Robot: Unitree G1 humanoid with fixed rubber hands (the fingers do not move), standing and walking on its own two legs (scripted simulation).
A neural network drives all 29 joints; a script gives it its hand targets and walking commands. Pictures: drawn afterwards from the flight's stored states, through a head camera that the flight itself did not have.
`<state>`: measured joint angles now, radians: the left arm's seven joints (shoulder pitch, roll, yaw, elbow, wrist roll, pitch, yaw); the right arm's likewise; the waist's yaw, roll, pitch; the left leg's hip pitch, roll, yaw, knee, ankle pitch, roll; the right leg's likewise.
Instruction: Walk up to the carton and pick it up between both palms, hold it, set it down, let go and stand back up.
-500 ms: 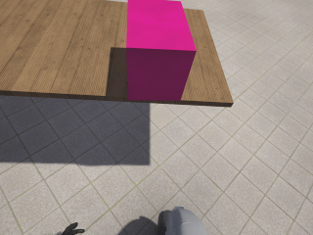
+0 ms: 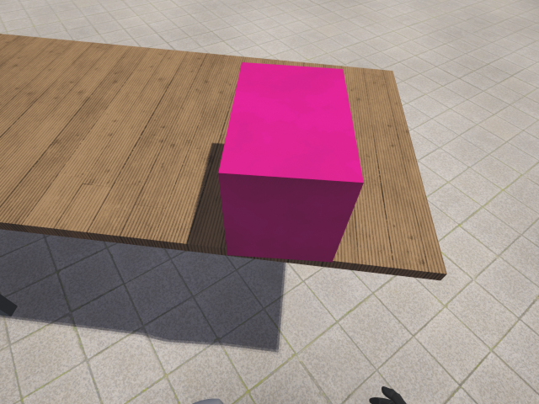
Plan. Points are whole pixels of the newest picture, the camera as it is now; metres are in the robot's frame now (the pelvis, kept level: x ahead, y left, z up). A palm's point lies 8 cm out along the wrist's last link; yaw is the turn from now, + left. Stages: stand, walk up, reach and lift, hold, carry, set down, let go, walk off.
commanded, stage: walk up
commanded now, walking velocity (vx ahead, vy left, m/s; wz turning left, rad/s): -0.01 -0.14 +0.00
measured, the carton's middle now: (286, 160) +0.50 -0.02 +0.06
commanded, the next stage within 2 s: none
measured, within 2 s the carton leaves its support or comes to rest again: neither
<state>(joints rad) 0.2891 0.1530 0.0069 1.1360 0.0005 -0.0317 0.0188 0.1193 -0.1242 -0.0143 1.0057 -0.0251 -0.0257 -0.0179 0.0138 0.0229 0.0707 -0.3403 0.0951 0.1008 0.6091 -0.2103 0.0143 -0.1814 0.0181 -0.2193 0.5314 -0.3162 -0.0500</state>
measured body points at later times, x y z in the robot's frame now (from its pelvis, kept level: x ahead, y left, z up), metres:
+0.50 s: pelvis -0.04 -0.11 +0.00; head -0.02 -0.14 +0.45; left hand +0.04 +0.13 -0.13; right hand -0.06 -0.38 -0.16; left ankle +0.02 +0.07 -0.70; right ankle -0.05 -0.23 -0.73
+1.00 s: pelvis -0.05 -0.08 +0.01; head -0.03 -0.06 +0.46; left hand -0.06 +0.15 -0.16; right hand +0.00 -0.32 -0.13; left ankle -0.10 +0.00 -0.73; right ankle -0.07 -0.22 -0.71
